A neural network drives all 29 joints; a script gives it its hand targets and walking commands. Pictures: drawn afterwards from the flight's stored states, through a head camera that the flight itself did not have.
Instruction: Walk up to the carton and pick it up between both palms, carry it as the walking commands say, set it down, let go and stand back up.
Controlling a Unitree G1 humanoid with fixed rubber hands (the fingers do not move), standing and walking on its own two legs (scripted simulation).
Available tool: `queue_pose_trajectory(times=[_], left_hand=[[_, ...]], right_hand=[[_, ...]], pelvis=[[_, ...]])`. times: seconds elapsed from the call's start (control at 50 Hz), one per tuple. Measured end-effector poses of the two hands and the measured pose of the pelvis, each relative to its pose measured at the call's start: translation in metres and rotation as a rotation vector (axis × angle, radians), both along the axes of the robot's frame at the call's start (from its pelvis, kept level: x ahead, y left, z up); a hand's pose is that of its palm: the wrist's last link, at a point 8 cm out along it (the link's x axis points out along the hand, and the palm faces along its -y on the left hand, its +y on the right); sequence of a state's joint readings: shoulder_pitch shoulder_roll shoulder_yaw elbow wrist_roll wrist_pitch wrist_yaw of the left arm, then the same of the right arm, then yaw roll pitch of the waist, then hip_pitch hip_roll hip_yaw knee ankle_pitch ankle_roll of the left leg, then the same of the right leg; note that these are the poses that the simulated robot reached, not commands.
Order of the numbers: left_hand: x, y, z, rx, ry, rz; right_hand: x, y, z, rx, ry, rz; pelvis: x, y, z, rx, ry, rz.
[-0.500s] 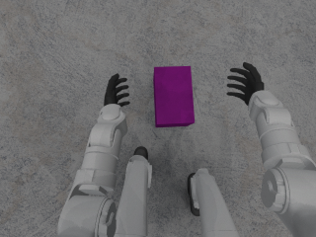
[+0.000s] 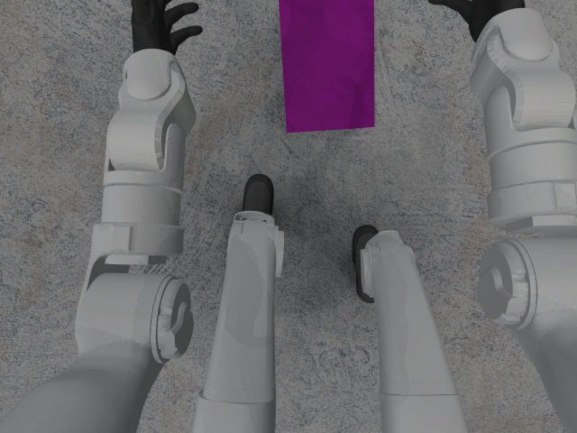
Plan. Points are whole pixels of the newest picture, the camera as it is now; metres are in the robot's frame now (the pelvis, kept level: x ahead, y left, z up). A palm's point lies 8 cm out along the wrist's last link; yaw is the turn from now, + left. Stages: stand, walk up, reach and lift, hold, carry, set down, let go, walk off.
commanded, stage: reach and lift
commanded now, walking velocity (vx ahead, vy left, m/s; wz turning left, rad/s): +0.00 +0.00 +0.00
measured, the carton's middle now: (324, 64) +0.55 -0.01 -0.55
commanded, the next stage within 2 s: none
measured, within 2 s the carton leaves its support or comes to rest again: neither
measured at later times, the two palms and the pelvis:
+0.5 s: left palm (199, 62) +0.50 +0.18 -0.29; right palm (446, 38) +0.54 -0.15 -0.28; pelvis -0.02 -0.02 -0.12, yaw -3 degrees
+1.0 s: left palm (212, 72) +0.51 +0.19 -0.41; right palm (409, 57) +0.54 -0.14 -0.41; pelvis -0.03 +0.00 -0.22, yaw -5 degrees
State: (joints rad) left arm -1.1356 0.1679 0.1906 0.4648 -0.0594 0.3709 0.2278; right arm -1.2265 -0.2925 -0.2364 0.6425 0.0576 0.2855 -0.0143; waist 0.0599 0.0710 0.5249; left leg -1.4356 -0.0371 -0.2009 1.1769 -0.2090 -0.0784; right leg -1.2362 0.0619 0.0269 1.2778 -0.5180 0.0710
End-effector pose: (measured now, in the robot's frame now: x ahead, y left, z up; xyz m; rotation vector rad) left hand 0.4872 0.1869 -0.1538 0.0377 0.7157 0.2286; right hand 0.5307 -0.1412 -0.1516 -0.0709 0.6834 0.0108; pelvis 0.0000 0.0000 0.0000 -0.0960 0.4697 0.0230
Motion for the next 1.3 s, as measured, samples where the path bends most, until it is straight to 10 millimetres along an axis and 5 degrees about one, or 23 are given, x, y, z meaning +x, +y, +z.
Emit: queue_pose_trajectory(times=[0.22,0.48,0.86,1.0,1.3], left_hand=[[0.027,-0.016,-0.038,-0.029,-0.033,0.006],[0.012,-0.007,-0.133,-0.049,-0.016,0.046],[0.020,-0.011,-0.236,-0.079,-0.015,-0.010],[0.018,0.003,-0.258,-0.038,0.032,0.015],[0.043,-0.001,-0.301,0.026,0.091,-0.013]], right_hand=[[0.009,-0.008,-0.028,-0.023,-0.029,-0.018],[0.005,-0.008,-0.120,-0.042,0.006,-0.039],[0.007,0.006,-0.230,-0.037,0.015,-0.016],[0.007,0.001,-0.254,-0.025,0.027,-0.019],[-0.004,-0.006,-0.327,0.028,0.055,0.021]], pelvis=[[-0.016,-0.020,-0.037,0.048,0.023,-0.053],[-0.025,-0.017,-0.112,0.055,0.069,-0.081],[-0.028,0.003,-0.200,0.007,0.124,-0.084],[-0.028,0.003,-0.219,0.035,0.117,-0.107],[-0.017,-0.002,-0.255,0.114,0.150,-0.174]])
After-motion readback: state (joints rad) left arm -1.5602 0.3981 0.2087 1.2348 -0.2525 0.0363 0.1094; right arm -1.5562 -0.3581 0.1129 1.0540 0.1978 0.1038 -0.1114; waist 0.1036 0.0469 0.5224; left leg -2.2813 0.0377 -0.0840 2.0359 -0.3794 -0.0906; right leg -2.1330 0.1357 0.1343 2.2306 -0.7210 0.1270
